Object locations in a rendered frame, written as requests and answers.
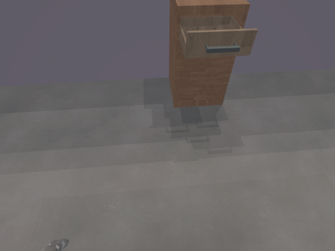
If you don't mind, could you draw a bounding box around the robot left hand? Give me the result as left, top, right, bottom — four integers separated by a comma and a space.
42, 239, 69, 251

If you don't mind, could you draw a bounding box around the handle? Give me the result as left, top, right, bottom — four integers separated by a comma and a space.
205, 43, 240, 53

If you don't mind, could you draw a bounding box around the drawer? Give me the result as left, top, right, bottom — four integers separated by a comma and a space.
180, 16, 258, 59

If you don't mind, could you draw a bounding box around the cabinet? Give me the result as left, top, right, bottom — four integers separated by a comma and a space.
169, 0, 250, 108

